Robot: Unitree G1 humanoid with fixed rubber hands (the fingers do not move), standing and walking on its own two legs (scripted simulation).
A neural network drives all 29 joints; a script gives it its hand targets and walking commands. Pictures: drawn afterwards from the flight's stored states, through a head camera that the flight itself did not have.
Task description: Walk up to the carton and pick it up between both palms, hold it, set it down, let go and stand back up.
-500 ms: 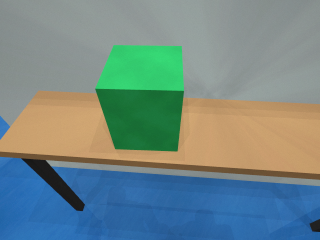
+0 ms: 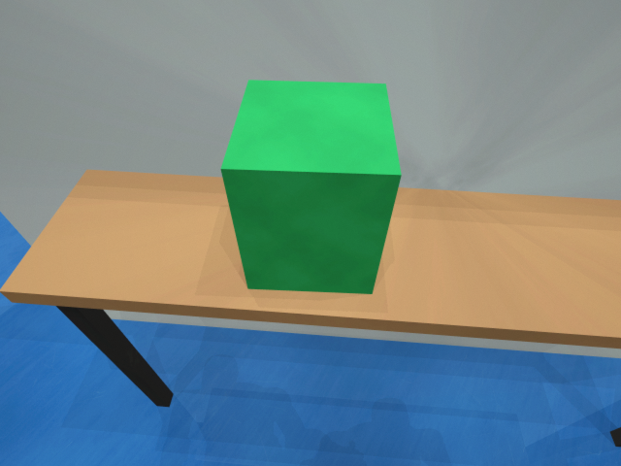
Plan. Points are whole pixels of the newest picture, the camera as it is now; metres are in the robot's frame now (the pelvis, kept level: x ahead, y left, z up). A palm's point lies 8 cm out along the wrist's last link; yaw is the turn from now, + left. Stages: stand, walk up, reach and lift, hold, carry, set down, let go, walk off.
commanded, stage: walk up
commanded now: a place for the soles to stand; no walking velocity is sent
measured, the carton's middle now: (313, 191) +0.50 +0.02 +0.07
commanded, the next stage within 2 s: none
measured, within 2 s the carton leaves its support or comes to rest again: neither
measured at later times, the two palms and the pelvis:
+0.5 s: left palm out of the picture +0.04 +0.30 -0.14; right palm out of the picture +0.00 -0.21 -0.12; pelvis +0.00 +0.04 +0.00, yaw -3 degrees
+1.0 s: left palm out of the picture -0.01 +0.24 -0.14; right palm out of the picture -0.05 -0.21 -0.14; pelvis +0.00 +0.01 +0.01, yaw -2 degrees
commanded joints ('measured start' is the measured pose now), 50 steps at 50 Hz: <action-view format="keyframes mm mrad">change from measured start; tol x16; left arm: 1 -14 41 -1 -73 -3 -14 16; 50 26 -14 -33 86 -22 -33 -6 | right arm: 1 64 -142 -34 -37 12 16 -14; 28 84 -98 -40 -157 8 30 -36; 50 162 7 24 60 24 -30 -27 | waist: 1 -22 93 9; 14 4 -119 9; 23 -38 124 60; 50 -4 25 37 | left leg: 1 53 206 -141 -125 512 1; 14 -198 109 -143 105 -21 -151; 19 121 261 -266 -175 516 -64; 25 127 209 -151 -168 672 -138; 32 -31 233 -136 -94 558 -153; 37 -109 102 -115 -65 -101 -125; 50 -19 156 -139 -203 114 -24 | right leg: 1 -73 24 -59 78 23 -52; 13 79 -273 294 -63 151 -226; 18 -194 -1 -66 159 0 -26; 20 -274 13 -52 274 -272 -28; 24 -242 14 -24 330 -178 -59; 33 134 -35 2 -56 159 -114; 38 -90 -203 281 -272 -272 -172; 50 78 -77 65 -153 88 -85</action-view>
